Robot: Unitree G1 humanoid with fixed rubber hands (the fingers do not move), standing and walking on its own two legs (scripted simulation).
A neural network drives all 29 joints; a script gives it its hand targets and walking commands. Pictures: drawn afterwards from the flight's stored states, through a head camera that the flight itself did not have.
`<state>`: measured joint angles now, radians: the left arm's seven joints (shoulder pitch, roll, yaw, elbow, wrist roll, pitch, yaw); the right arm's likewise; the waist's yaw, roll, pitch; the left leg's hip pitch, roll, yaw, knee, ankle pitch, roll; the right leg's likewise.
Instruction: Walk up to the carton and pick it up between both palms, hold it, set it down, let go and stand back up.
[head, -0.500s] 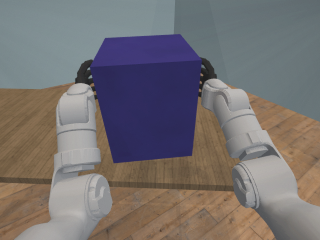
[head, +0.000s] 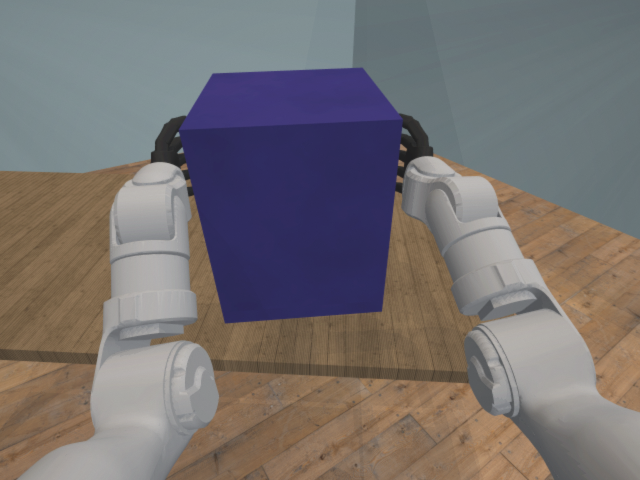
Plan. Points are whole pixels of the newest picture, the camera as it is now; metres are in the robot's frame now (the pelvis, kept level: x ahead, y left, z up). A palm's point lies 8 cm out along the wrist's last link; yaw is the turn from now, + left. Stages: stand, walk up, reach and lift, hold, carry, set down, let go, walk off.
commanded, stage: hold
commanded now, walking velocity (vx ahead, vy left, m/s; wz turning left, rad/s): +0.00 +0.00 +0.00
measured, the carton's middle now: (296, 190) +0.40 +0.01 +0.24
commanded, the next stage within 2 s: set down in 1.72 s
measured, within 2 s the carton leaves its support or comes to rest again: neither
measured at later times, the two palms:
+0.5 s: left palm (165, 179) +0.37 +0.16 +0.28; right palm (411, 173) +0.37 -0.13 +0.28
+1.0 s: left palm (166, 172) +0.37 +0.16 +0.29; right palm (417, 167) +0.36 -0.13 +0.29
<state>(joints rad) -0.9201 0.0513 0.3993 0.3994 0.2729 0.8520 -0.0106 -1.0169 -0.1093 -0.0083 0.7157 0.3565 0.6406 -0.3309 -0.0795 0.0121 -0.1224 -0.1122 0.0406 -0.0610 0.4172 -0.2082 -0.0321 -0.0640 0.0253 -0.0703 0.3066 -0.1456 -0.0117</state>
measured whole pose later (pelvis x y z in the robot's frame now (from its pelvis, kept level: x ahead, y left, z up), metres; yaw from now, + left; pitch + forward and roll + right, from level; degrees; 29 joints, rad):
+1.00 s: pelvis +0.00 +0.00 +0.00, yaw +0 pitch -6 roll -2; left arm -0.95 0.05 0.41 0.42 0.29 0.86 -0.01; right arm -1.04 -0.10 -0.05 0.74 0.33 0.64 -0.31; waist -0.08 0.01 -0.12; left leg -0.10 0.04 -0.07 0.42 -0.21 -0.03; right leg -0.05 0.02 -0.07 0.30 -0.14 -0.01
